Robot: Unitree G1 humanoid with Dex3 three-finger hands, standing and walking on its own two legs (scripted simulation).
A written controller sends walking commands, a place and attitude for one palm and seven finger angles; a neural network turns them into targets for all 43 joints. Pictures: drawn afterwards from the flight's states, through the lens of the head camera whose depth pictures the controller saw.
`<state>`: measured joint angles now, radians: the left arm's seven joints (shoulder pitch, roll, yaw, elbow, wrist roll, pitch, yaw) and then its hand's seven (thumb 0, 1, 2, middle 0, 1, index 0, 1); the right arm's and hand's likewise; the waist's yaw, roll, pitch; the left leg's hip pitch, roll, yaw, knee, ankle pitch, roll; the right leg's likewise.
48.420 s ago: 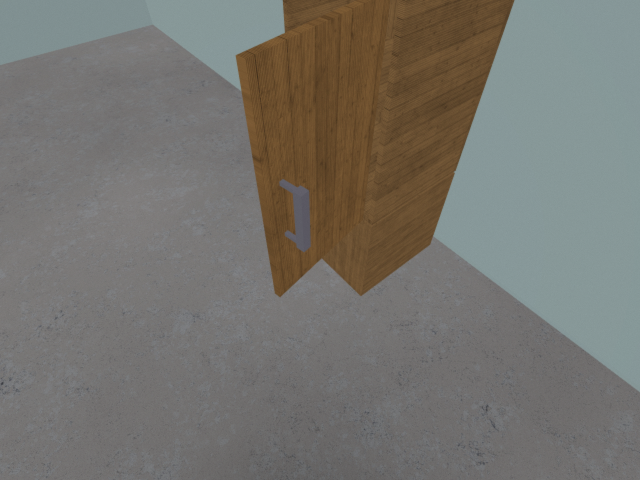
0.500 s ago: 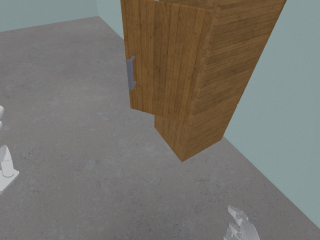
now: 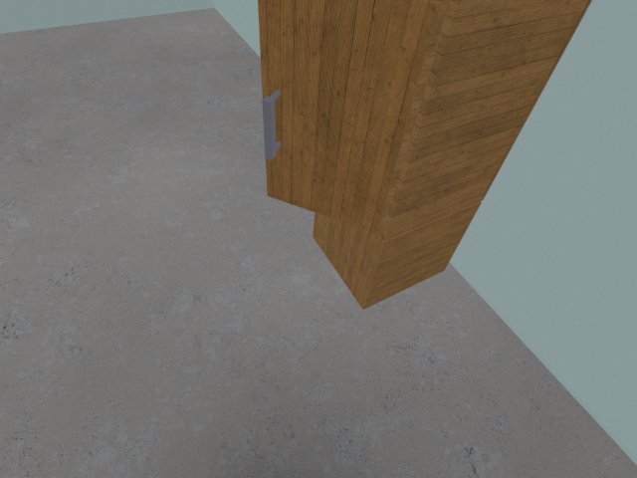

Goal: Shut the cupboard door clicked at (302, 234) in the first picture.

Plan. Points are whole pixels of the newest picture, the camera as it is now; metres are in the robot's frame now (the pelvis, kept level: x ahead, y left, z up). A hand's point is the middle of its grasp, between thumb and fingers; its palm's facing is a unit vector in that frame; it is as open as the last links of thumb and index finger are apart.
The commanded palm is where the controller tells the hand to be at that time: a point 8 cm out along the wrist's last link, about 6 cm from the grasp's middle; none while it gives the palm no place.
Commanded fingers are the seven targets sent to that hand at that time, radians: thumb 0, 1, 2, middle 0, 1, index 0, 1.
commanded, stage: let the arm hang, fingers relaxed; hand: left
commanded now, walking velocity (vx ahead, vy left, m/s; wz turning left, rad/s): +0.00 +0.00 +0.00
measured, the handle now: (273, 125) +0.87 +0.16 -0.07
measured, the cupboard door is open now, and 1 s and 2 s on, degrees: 39 39 39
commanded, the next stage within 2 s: look to check the result in 0.64 s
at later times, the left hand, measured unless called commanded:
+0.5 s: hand out of the picture +0.03 +0.18 -0.17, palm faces +0.00 -0.98 -0.18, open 7.3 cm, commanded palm none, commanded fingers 0.00 0.90 0.90 -0.20 -0.30 -0.20 -0.30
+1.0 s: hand out of the picture +0.01 +0.22 -0.17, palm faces -0.01 -0.97 -0.24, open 7.3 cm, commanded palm none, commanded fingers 0.00 0.90 0.90 -0.20 -0.30 -0.20 -0.30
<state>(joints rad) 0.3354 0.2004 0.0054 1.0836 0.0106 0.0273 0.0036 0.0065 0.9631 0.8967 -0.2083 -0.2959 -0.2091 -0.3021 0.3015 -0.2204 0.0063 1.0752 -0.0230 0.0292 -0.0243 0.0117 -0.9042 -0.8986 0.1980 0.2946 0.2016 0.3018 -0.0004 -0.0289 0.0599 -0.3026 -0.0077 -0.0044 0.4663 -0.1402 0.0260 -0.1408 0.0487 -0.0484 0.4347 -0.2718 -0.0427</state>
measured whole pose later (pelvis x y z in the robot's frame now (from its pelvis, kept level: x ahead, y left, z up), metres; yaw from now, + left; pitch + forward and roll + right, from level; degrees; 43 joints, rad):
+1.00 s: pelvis +0.02 +0.02 +0.01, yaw -1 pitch -2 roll +0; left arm 0.28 0.21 0.02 1.14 0.01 0.00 0.02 0.00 0.91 0.90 -0.20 -0.30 -0.20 -0.30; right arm 0.23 -0.21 0.00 1.13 -0.02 0.00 -0.03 0.01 -0.90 -0.90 0.20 0.29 0.20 0.30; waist -0.01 0.00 0.05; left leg -0.22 -0.04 0.03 0.38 -0.13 0.05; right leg -0.08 0.02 -0.01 0.37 -0.26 -0.01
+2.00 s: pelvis +0.03 +0.01 -0.01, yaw -11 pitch +0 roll -1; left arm 0.25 0.17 0.07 1.03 0.02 0.04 0.03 0.00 0.91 0.90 -0.20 -0.30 -0.21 -0.30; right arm 0.21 -0.20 -0.05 1.01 -0.01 0.03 -0.05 0.01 -0.90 -0.90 0.20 0.29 0.20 0.30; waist 0.00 0.01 0.07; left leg -0.27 0.03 0.01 0.58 -0.29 -0.01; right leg -0.22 0.10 0.14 0.56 -0.33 -0.03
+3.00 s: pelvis +0.22 +0.01 +0.00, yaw -13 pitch +0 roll +1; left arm 0.29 0.13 0.07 1.02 0.03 -0.05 0.02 0.00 0.93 0.90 -0.20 -0.30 -0.20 -0.30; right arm 0.31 -0.16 -0.04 1.09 -0.03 0.01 0.01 0.01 -0.91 -0.90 0.20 0.29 0.20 0.30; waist 0.00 0.04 0.03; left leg -0.42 0.03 0.06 1.02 -0.36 0.02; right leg -0.23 -0.04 -0.13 0.51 -0.28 -0.03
